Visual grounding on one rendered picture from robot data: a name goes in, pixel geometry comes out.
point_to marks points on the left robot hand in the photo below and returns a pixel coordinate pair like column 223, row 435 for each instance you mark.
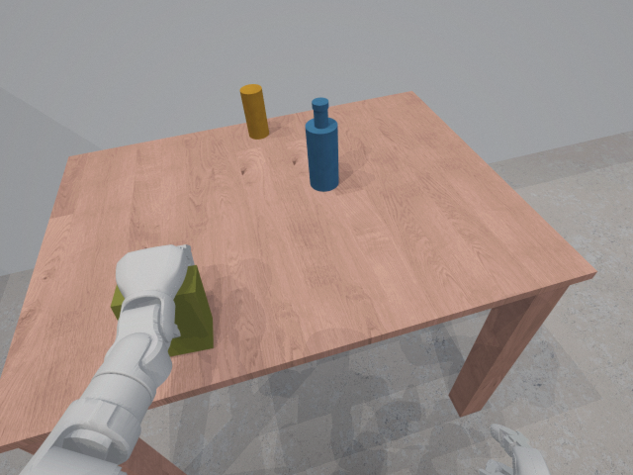
column 161, row 268

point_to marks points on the sponge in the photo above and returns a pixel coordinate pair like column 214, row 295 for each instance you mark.
column 193, row 316

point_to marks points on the table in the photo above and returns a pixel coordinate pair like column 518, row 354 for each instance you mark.
column 419, row 231

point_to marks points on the robot left forearm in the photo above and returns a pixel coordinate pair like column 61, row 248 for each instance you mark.
column 105, row 422

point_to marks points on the robot left upper arm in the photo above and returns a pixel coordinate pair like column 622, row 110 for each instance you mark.
column 60, row 461

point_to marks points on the right robot hand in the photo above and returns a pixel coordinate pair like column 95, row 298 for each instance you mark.
column 525, row 460

